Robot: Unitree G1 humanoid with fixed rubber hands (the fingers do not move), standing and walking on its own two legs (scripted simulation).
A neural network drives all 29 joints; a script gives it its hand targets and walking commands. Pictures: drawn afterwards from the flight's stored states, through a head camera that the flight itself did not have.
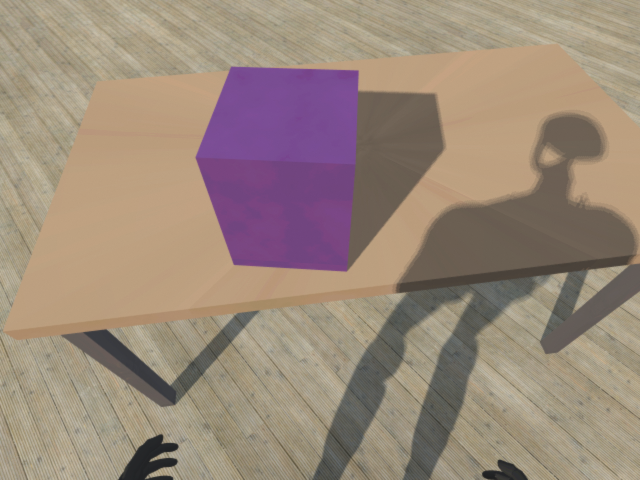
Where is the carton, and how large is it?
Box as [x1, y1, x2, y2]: [195, 67, 358, 271]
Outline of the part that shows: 231,67 195,157 233,263 242,265 346,271 355,164 358,70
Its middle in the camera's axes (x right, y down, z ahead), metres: -0.05 -0.11 +0.64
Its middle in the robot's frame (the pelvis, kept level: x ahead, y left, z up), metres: +0.58 +0.04 +0.01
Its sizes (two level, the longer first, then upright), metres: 0.210 0.200 0.250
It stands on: a table, 0.64 m high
